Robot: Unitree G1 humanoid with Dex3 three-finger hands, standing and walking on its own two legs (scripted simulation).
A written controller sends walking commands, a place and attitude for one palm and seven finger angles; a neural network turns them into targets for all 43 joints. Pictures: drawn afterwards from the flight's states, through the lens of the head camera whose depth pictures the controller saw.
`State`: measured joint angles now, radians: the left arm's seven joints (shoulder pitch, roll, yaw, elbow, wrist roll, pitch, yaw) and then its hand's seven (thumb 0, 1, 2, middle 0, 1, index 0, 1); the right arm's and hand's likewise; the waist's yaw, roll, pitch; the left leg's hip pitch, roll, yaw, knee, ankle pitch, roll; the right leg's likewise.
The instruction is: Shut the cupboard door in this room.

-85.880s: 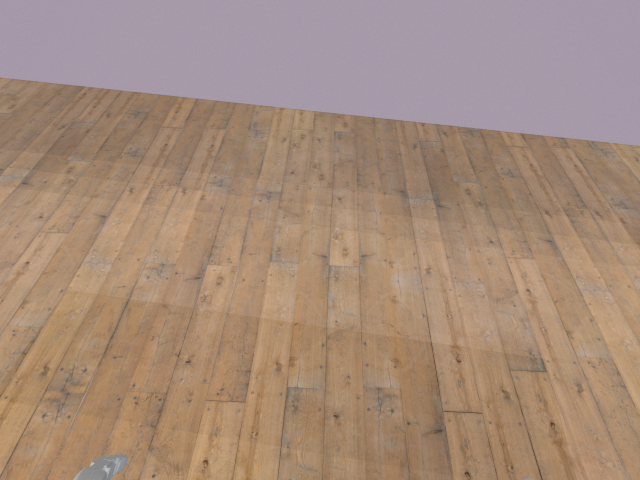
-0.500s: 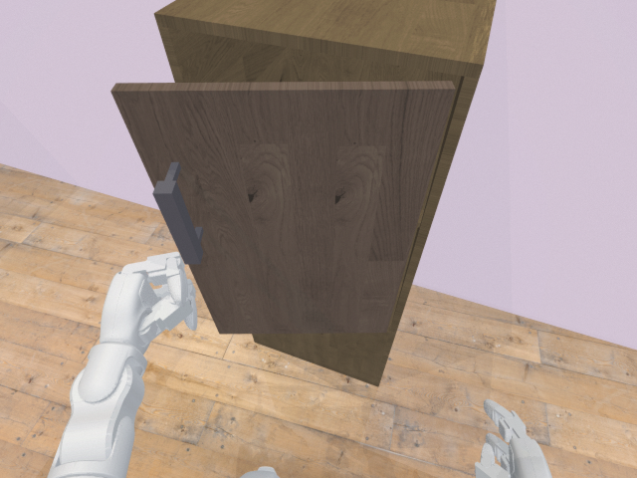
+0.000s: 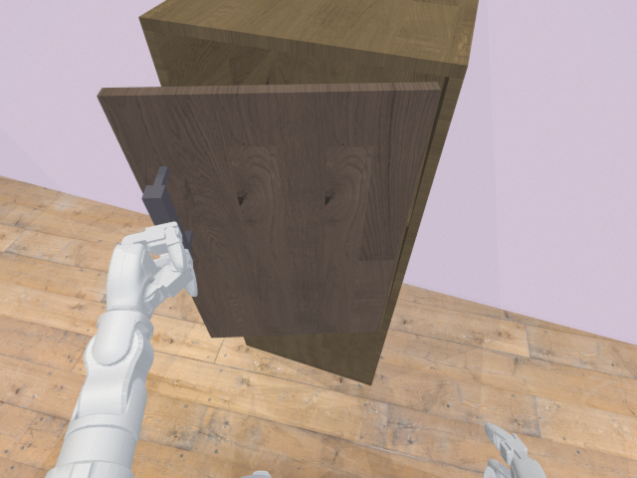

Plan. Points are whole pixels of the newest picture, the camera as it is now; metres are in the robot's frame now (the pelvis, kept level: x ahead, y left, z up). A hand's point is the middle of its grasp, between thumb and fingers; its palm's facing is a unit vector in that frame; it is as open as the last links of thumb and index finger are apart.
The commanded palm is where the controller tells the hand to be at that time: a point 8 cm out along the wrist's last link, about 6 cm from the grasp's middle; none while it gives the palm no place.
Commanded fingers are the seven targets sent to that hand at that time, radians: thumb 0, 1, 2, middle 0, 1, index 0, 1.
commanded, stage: bring the fist close to the handle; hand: left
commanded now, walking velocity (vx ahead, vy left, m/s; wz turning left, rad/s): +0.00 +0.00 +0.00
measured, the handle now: (174, 219) +0.43 +0.22 +0.08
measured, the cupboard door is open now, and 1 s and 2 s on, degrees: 21 10 0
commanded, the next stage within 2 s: push the door shut along its arc in 0.18 s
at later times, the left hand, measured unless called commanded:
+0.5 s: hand (185, 262) +0.36 +0.19 +0.08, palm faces +0.04 -1.00 -0.03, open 3.2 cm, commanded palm +0.34 +0.23 +0.09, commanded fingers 0.00 0.90 0.90 -1.30 -1.50 -1.30 -1.50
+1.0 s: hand (206, 221) +0.42 +0.17 +0.09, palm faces -0.09 -1.00 -0.02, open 3.1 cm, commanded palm +0.41 +0.21 +0.09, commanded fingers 0.00 0.90 0.90 -1.30 -1.50 -1.30 -1.50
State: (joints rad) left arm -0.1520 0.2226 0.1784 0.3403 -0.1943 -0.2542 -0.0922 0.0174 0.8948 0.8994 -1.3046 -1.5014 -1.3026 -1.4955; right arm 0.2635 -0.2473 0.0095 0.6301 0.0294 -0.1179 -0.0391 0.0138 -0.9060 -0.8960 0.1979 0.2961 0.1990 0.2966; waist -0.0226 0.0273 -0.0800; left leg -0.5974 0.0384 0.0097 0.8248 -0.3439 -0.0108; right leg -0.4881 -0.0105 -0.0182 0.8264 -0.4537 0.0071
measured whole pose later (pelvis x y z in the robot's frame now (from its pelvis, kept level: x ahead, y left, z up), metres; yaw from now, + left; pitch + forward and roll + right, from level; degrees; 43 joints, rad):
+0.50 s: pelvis +0.00 +0.00 +0.00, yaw +1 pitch +7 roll -1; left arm -0.27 0.28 0.21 0.50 -0.21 -0.24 -0.18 0.03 0.89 0.91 -1.31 -1.50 -1.30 -1.50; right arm 0.23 -0.25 0.02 0.63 0.04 -0.10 -0.06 0.01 -0.91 -0.90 0.20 0.30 0.20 0.30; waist -0.03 0.02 -0.07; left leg -0.61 0.04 -0.01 0.83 -0.34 -0.02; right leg -0.49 -0.01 -0.03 0.83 -0.46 0.00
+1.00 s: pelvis -0.01 +0.00 -0.01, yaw +1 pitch +11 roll -1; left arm -0.64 0.36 0.22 0.89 -0.20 -0.29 -0.29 0.02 0.89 0.90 -1.32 -1.50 -1.31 -1.50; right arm 0.31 -0.26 0.01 0.68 0.04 -0.07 -0.05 0.01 -0.91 -0.90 0.20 0.30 0.20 0.30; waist -0.08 0.03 -0.08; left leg -0.72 0.04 -0.01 0.88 -0.35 -0.01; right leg -0.60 -0.01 -0.04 0.87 -0.46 0.01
